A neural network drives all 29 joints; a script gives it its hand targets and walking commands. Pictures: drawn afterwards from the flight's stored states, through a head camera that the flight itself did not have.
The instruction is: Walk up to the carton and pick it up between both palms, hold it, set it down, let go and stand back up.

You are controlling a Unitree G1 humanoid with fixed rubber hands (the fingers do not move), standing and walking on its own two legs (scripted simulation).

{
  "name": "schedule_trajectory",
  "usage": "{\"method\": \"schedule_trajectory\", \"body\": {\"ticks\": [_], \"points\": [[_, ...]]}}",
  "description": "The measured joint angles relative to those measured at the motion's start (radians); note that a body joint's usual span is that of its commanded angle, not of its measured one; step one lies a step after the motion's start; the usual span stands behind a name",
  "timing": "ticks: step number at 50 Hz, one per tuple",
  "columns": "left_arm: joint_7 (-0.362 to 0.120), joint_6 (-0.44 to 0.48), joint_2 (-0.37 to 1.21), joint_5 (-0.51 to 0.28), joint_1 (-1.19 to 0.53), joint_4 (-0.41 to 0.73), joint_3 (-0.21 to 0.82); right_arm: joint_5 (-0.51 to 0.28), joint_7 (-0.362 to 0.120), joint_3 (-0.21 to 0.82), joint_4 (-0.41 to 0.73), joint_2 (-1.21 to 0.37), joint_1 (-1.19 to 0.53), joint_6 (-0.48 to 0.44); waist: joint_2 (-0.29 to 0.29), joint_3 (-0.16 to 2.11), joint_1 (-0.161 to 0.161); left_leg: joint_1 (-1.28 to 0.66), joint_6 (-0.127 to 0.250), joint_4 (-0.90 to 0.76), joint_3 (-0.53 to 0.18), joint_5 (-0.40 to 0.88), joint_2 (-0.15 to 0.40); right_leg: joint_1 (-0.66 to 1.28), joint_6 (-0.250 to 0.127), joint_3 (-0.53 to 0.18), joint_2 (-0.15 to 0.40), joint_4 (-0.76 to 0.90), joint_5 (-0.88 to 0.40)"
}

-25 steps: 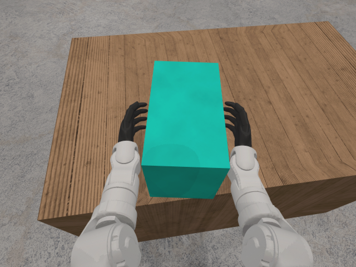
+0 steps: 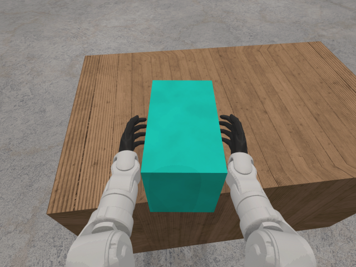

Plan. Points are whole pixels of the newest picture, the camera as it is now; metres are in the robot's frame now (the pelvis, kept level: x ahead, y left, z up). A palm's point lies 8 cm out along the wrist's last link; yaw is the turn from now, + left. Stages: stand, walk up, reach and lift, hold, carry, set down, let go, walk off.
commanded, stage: reach and lift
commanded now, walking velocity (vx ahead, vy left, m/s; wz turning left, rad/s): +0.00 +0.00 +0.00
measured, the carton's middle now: (182, 143) +0.45 -0.02 -0.01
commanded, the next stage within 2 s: none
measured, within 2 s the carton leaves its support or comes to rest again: neither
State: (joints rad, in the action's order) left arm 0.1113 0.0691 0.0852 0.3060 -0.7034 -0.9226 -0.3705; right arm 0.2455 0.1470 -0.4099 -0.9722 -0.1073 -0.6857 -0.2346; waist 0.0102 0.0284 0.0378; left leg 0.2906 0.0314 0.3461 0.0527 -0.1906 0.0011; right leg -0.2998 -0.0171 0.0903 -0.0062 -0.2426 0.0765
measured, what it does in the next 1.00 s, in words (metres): stands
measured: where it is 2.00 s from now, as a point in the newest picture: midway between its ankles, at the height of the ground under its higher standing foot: outside the picture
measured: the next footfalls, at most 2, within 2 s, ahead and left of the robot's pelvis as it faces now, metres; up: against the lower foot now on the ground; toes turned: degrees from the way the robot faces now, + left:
none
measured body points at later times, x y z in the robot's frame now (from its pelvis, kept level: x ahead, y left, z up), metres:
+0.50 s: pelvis -0.01 +0.00 +0.00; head +0.00 +0.02 +0.45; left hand +0.42 +0.12 +0.10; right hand +0.40 -0.14 +0.11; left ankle -0.02 +0.09 -0.75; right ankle +0.02 -0.11 -0.75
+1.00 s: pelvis -0.01 +0.00 +0.00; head -0.03 +0.03 +0.45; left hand +0.37 +0.12 +0.13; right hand +0.36 -0.14 +0.12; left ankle -0.02 +0.09 -0.75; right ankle +0.02 -0.11 -0.75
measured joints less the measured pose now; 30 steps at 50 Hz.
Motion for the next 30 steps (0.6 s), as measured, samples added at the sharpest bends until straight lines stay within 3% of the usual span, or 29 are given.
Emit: {"method": "schedule_trajectory", "body": {"ticks": [7, 15, 24, 30], "points": [[0.007, -0.080, -0.019, -0.037, -0.023, -0.011, 0.032, -0.064, 0.013, 0.046, 0.030, 0.011, -0.007, 0.106, 0.001, 0.000, 0.009, -0.038, 0.000, 0.004, -0.005, 0.003, -0.003, 0.034, 0.000, 0.002, 0.003, -0.018, 0.007], [-0.001, -0.166, -0.026, -0.029, -0.086, -0.003, 0.009, -0.111, 0.016, 0.052, 0.051, 0.026, -0.063, 0.204, -0.018, 0.000, 0.020, -0.086, 0.003, -0.006, -0.004, 0.008, -0.009, 0.072, 0.002, -0.005, 0.008, -0.028, 0.012], [-0.024, -0.262, -0.010, 0.026, -0.114, 0.071, -0.045, -0.142, 0.019, 0.067, 0.036, 0.040, -0.110, 0.254, -0.032, -0.050, 0.028, -0.166, 0.009, -0.026, -0.004, 0.007, -0.016, 0.151, 0.010, -0.010, 0.012, -0.012, 0.015], [-0.014, -0.317, 0.004, 0.003, -0.044, 0.192, 0.013, -0.200, 0.021, 0.128, 0.093, 0.043, -0.061, 0.267, -0.031, -0.072, 0.027, -0.172, 0.009, -0.014, -0.007, -0.004, -0.013, 0.170, 0.013, -0.010, 0.008, 0.004, 0.011]]}}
